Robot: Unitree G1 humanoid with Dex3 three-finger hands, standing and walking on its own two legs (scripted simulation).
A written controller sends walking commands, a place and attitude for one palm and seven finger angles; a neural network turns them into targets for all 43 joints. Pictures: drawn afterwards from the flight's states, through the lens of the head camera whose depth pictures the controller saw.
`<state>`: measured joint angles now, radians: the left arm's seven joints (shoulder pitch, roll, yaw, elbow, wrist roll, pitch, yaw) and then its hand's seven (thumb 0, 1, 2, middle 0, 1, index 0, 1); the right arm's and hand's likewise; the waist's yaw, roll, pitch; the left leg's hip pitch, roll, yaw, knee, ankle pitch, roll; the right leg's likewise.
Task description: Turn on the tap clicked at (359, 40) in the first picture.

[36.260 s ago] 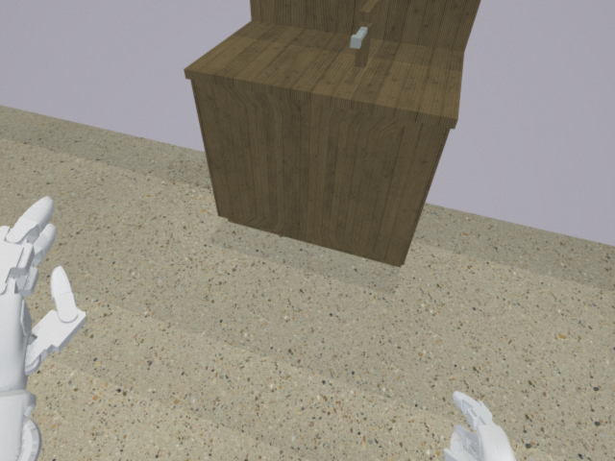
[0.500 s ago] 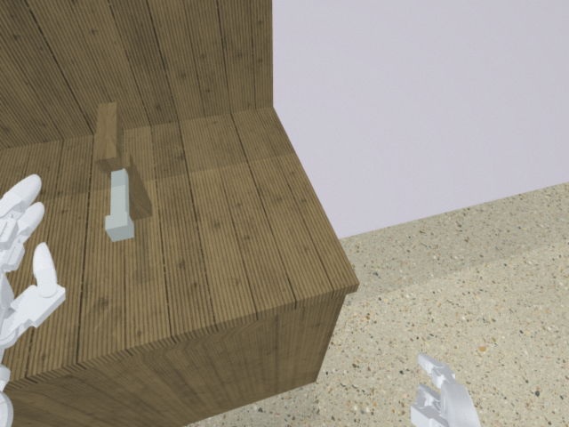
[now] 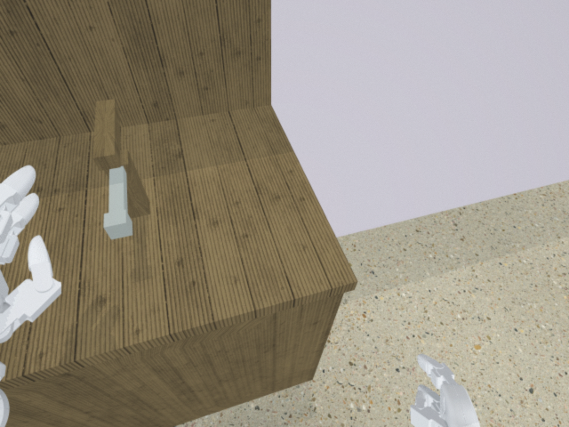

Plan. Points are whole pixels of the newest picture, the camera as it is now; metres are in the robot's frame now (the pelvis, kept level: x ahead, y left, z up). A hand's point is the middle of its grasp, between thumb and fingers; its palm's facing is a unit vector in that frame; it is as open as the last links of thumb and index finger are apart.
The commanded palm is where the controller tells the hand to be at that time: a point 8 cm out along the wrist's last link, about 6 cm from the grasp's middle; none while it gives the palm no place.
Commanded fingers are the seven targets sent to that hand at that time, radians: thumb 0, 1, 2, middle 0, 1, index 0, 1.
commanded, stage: shuffle to correct the standing spot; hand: left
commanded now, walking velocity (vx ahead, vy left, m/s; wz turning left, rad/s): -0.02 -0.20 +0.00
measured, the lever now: (118, 224) +0.35 +0.25 +0.09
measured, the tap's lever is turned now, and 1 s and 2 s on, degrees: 0 0 0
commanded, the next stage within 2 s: come to a stop and stand still in 0.64 s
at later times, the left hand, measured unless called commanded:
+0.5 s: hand (58, 283) +0.22 +0.24 +0.16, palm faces +0.33 -0.86 -0.39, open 7.4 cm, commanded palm +0.16 +0.28 +0.18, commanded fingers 0.00 0.90 0.90 -0.20 -0.30 -0.20 -0.30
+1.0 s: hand (50, 273) +0.24 +0.26 +0.16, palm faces +0.33 -0.86 -0.39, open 7.4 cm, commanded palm +0.16 +0.29 +0.18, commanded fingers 0.00 0.90 0.90 -0.20 -0.30 -0.20 -0.30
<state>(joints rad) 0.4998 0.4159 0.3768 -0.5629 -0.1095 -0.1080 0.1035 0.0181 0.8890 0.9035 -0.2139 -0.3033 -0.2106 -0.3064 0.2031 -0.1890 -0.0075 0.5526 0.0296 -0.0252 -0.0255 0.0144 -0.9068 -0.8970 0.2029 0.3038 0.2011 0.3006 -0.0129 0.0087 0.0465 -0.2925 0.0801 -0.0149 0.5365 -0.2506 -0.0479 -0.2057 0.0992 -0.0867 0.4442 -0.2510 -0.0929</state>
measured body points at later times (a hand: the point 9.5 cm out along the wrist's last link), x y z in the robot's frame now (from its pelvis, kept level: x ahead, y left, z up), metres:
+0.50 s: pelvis +0.00 +0.00 +0.00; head +0.03 +0.01 +0.45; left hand +0.20 +0.29 +0.18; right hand +0.17 -0.23 -0.08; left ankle +0.02 +0.15 -0.74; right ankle -0.01 -0.06 -0.74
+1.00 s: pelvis -0.01 +0.02 +0.00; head +0.03 +0.01 +0.44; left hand +0.21 +0.30 +0.18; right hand +0.16 -0.24 -0.08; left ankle +0.02 +0.15 -0.74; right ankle -0.01 -0.06 -0.74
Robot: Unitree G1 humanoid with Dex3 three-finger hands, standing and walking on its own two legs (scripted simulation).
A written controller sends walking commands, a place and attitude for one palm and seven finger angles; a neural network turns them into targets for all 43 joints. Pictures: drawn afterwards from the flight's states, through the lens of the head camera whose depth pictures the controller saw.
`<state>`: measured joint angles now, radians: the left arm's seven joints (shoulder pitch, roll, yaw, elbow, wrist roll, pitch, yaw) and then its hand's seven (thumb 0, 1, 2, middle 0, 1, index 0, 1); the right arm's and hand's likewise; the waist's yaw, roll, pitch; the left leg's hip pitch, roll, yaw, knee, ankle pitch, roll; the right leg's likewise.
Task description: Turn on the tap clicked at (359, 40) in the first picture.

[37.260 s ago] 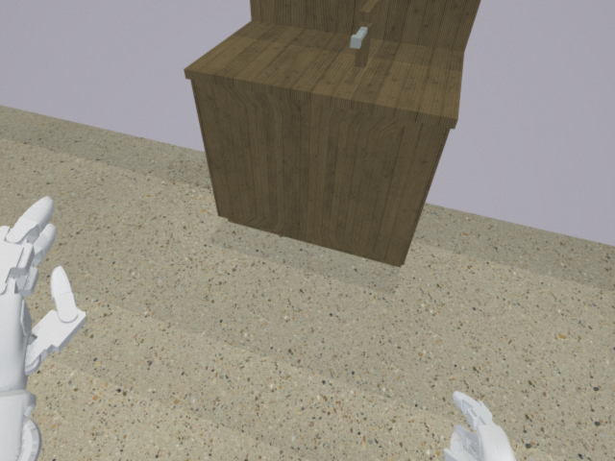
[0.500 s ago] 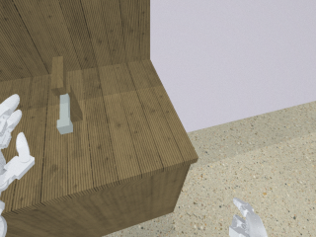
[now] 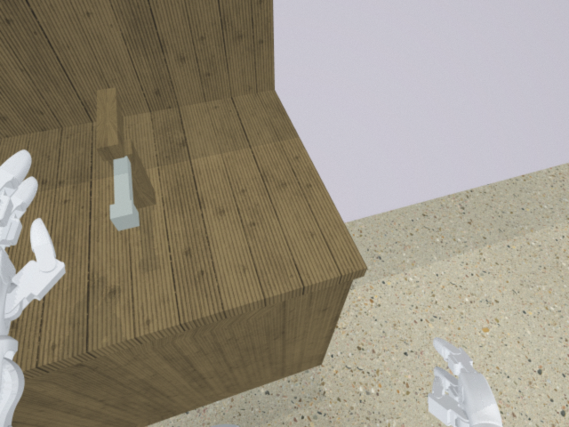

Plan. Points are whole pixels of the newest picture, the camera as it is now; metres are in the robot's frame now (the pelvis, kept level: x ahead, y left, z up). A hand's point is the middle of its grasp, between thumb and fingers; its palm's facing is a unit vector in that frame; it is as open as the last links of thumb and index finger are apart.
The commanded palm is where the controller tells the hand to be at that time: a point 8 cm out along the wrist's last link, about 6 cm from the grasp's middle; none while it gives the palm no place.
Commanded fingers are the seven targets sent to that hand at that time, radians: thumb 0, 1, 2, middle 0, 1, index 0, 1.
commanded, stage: come to a stop and stand still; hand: left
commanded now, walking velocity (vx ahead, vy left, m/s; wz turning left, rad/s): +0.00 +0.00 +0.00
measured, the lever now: (124, 215) +0.35 +0.25 +0.10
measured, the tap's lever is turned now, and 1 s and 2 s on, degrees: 0 0 0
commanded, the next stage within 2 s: look again from close up in 0.80 s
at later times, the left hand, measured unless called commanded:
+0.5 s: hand out of the picture +0.22 +0.32 +0.15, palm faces +0.38 -0.86 -0.33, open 7.4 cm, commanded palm +0.15 +0.35 +0.18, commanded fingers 0.00 0.90 0.90 -0.20 -0.30 -0.20 -0.30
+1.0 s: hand out of the picture +0.22 +0.32 +0.17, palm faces +0.38 -0.85 -0.37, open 7.4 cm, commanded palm +0.16 +0.35 +0.18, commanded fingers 0.00 0.90 0.90 -0.20 -0.30 -0.20 -0.30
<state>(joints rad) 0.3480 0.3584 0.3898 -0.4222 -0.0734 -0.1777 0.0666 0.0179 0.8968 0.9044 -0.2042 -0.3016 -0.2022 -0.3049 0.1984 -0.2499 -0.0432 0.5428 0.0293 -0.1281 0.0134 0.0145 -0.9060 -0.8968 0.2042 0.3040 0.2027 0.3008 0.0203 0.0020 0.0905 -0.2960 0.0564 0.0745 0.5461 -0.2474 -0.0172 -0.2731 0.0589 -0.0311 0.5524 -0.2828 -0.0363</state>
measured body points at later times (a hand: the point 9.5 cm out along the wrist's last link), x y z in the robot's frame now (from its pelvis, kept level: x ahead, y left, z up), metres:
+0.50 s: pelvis +0.00 +0.07 +0.01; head +0.01 +0.10 +0.46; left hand +0.19 +0.36 +0.17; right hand +0.18 -0.14 -0.06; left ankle +0.02 +0.13 -0.73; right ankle +0.01 -0.07 -0.73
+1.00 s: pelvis +0.00 +0.07 +0.01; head +0.03 +0.10 +0.46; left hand +0.19 +0.36 +0.19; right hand +0.18 -0.14 -0.06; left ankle +0.02 +0.13 -0.73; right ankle +0.01 -0.07 -0.73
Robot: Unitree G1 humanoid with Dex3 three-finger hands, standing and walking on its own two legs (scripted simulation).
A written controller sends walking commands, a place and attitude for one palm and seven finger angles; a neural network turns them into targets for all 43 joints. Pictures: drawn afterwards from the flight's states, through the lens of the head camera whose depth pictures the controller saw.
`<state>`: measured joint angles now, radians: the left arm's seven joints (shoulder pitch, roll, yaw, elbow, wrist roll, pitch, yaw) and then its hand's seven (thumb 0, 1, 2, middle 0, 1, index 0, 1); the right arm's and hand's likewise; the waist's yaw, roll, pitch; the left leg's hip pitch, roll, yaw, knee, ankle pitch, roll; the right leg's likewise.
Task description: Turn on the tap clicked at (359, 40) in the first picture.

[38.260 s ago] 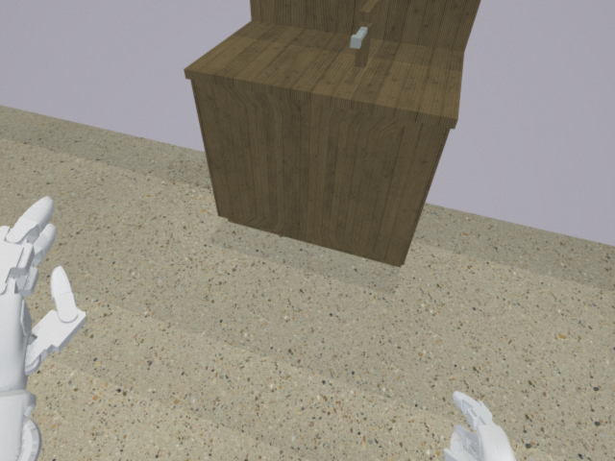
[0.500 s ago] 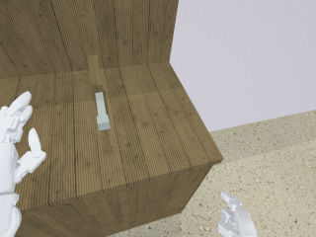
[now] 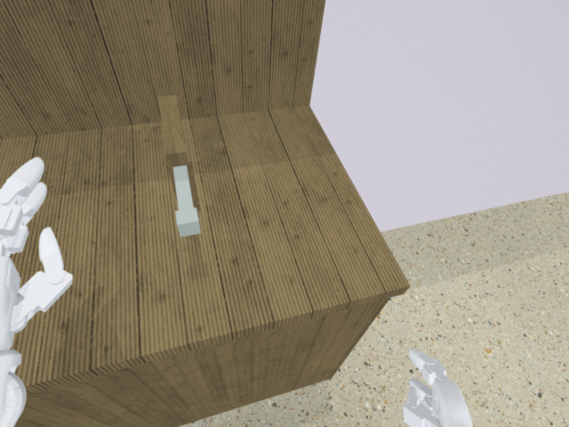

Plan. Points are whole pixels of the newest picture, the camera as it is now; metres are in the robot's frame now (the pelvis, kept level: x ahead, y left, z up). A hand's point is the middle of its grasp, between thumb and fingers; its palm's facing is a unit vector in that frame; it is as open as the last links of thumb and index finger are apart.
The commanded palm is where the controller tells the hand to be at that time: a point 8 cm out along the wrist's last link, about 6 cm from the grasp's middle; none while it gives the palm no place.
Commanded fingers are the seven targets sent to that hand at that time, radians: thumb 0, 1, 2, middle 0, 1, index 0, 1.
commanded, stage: look again from close up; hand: left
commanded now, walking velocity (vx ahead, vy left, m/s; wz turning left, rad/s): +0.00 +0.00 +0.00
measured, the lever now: (188, 222) +0.35 +0.17 +0.09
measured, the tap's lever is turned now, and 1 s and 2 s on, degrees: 0 0 0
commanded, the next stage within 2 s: come to a stop and stand still in 0.12 s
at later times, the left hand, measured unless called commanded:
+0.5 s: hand (87, 280) +0.22 +0.22 +0.16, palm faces +0.37 -0.85 -0.36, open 7.4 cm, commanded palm +0.16 +0.26 +0.17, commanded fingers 0.00 0.90 0.90 -0.20 -0.30 -0.20 -0.30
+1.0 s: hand (81, 275) +0.23 +0.24 +0.14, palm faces +0.34 -0.80 -0.49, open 7.4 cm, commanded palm +0.16 +0.26 +0.17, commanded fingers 0.00 0.90 0.90 -0.20 -0.30 -0.20 -0.30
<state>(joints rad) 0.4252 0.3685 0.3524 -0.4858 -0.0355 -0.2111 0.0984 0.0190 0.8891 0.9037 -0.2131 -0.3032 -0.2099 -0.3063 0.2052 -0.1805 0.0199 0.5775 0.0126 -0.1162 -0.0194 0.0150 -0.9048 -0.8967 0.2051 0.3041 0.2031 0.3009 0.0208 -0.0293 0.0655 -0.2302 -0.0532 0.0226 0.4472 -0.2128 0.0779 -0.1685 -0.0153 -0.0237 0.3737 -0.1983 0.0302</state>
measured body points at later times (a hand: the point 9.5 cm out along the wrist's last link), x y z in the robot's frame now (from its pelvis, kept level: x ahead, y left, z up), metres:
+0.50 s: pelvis +0.00 -0.02 +0.00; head +0.02 -0.01 +0.45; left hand +0.19 +0.27 +0.18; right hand +0.18 -0.25 -0.07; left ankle +0.02 +0.06 -0.74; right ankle +0.00 -0.14 -0.74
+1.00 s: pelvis +0.02 -0.03 -0.01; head +0.08 -0.01 +0.44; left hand +0.21 +0.28 +0.17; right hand +0.18 -0.27 -0.10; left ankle +0.02 +0.06 -0.74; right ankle +0.00 -0.14 -0.74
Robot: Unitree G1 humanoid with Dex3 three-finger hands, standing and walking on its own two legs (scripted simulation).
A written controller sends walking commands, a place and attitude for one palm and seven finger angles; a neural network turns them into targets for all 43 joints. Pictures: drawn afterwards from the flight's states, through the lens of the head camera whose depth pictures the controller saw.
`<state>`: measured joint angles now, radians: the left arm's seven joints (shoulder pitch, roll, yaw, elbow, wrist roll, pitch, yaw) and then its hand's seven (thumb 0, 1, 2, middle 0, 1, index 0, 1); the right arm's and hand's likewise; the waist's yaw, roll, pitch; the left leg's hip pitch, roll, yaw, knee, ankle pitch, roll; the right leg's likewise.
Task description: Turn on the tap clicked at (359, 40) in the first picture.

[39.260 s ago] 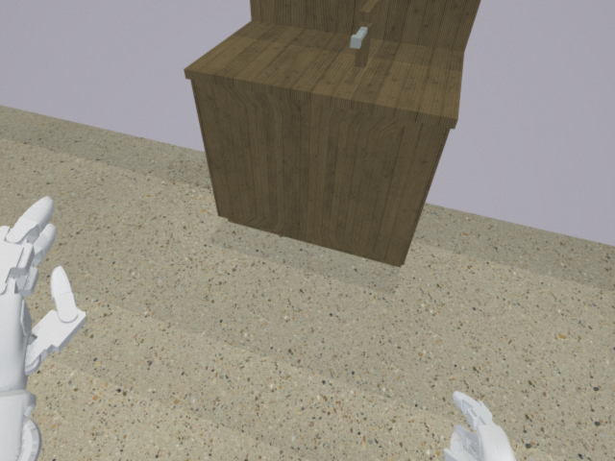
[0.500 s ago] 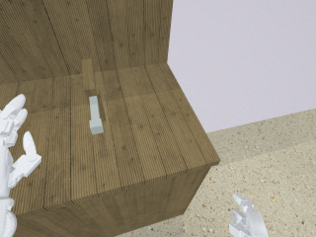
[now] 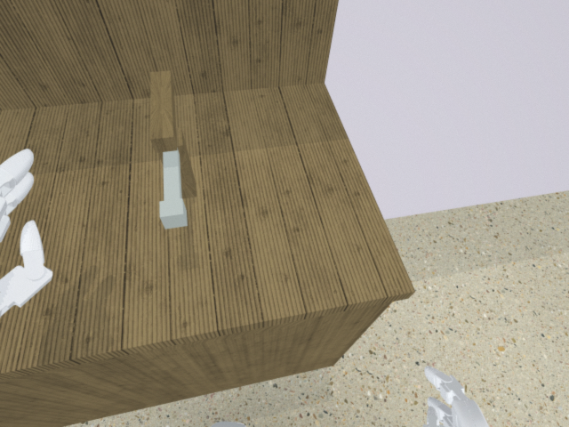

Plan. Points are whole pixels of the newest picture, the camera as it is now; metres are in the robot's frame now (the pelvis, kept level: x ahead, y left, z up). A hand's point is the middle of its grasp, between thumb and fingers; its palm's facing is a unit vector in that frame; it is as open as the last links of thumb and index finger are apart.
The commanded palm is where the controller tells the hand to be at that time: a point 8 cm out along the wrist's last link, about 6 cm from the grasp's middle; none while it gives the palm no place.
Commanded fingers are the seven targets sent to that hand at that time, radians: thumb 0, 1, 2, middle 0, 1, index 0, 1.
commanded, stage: come to a stop and stand still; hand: left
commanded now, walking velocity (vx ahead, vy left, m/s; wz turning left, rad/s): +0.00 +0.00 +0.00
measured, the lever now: (173, 213) +0.34 +0.18 +0.09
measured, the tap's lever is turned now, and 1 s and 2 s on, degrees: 0 0 0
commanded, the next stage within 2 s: look again from close up in 0.18 s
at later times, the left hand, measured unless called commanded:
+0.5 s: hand (20, 317) +0.18 +0.26 +0.15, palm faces +0.32 -0.87 -0.37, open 7.4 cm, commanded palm +0.12 +0.29 +0.18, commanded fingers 0.00 0.90 0.90 -0.20 -0.30 -0.20 -0.30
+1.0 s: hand (56, 312) +0.19 +0.22 +0.17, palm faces +0.27 -0.89 -0.36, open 7.4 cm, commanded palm +0.12 +0.26 +0.18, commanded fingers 0.00 0.90 0.90 -0.20 -0.30 -0.20 -0.30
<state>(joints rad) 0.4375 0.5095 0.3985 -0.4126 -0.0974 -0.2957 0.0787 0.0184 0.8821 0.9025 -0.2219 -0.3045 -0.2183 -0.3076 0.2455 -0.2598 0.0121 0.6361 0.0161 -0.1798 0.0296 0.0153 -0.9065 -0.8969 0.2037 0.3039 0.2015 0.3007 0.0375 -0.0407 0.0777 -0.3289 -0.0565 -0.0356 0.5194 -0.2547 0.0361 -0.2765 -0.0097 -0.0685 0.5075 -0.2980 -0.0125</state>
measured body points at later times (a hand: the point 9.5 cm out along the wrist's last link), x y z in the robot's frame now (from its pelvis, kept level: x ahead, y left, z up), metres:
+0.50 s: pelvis -0.03 +0.01 +0.00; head +0.01 +0.03 +0.45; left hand +0.16 +0.30 +0.18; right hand +0.15 -0.21 -0.07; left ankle +0.00 +0.09 -0.74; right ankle -0.02 -0.11 -0.74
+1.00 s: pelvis -0.06 -0.01 +0.00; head -0.01 +0.01 +0.44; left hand +0.17 +0.27 +0.19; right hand +0.12 -0.22 -0.08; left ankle +0.00 +0.09 -0.74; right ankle -0.02 -0.11 -0.74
